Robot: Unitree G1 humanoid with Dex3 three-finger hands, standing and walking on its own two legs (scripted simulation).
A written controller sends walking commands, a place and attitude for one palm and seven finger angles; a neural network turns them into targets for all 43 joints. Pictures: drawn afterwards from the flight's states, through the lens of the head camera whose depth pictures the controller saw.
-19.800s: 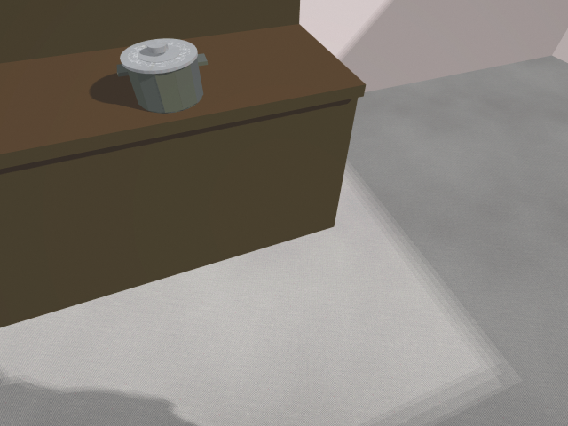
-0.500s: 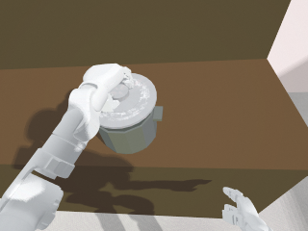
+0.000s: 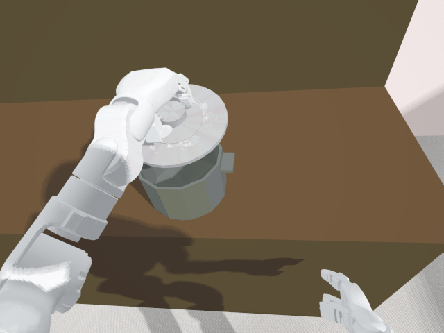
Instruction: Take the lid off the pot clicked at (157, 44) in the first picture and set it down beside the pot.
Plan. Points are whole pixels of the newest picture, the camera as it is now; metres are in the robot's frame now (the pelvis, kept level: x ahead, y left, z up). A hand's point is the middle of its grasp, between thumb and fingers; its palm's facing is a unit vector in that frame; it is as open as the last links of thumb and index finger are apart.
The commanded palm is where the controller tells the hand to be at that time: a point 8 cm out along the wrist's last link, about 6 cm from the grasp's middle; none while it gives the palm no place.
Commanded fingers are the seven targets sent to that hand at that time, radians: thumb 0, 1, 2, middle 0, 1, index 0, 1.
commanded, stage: lift the lid straight up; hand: left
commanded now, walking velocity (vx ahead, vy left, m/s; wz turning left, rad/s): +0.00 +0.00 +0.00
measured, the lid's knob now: (171, 113) +0.44 +0.12 +0.19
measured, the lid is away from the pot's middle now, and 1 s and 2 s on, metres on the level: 0.01 0.02 0.13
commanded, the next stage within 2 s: move the lid sideways beside the pot in 0.92 s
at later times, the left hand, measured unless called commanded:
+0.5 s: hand (152, 92) +0.42 +0.13 +0.24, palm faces -0.02 -0.08 -1.00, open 8.4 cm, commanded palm +0.39 +0.14 +0.31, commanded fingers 0.00 0.40 1.30 -1.01 -0.81 -0.93 -0.72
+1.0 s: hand (150, 81) +0.43 +0.13 +0.26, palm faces +0.01 -0.08 -1.00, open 8.4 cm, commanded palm +0.39 +0.14 +0.33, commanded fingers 0.00 0.40 1.30 -1.01 -0.81 -0.93 -0.72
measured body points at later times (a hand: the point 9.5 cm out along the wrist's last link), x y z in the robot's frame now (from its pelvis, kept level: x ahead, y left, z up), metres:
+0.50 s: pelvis +0.00 +0.00 +0.00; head +0.02 -0.04 +0.45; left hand +0.42 +0.13 +0.30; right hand +0.21 -0.22 -0.11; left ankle +0.01 +0.11 -0.74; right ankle +0.00 -0.12 -0.74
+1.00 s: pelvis +0.00 +0.01 +0.00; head +0.02 -0.03 +0.45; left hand +0.42 +0.13 +0.32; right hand +0.22 -0.20 -0.11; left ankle +0.01 +0.11 -0.74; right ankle +0.00 -0.12 -0.74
